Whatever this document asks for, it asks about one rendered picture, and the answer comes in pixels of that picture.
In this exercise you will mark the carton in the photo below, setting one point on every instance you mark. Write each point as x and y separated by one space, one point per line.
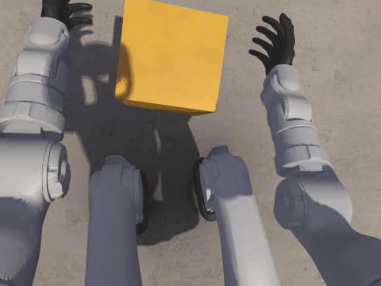
170 58

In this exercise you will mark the robot left forearm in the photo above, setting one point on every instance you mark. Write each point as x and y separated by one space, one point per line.
37 90

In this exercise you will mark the left robot upper arm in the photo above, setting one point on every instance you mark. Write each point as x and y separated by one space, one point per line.
33 173

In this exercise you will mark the right robot foot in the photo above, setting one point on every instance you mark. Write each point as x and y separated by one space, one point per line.
207 215

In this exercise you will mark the robot right hand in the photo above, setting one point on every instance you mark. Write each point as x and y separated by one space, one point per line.
282 51

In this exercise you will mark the robot right forearm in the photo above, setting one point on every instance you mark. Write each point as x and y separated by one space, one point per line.
289 116

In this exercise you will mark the robot left hand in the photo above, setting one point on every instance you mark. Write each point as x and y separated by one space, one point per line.
61 10

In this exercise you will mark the right robot upper arm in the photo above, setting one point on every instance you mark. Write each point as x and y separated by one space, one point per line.
318 211

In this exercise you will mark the robot left thigh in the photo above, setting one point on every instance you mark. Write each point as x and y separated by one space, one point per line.
112 253

